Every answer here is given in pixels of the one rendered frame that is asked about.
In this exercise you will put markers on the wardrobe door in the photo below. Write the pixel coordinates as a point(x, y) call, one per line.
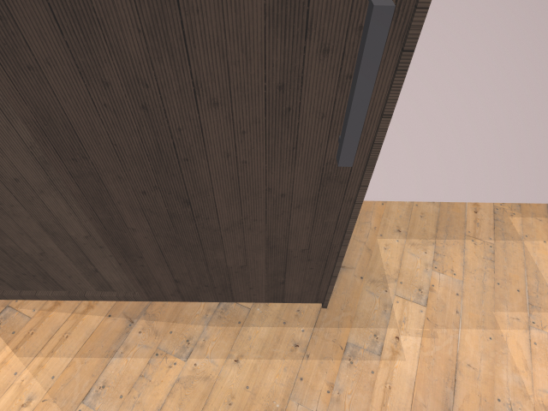
point(200, 137)
point(47, 243)

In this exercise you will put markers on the handle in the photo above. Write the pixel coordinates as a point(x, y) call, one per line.
point(376, 28)

